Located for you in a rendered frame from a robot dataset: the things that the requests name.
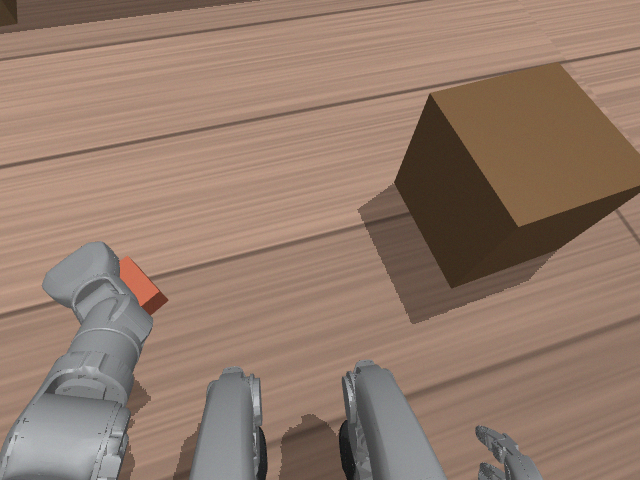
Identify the right robot foot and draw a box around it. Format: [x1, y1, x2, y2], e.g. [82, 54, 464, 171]
[339, 420, 356, 480]

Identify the right robot hand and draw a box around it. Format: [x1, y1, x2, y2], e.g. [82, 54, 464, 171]
[475, 425, 544, 480]

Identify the left robot hand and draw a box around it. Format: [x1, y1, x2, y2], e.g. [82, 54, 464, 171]
[42, 241, 120, 308]

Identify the left robot arm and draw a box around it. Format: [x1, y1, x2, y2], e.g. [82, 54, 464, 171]
[0, 274, 153, 480]

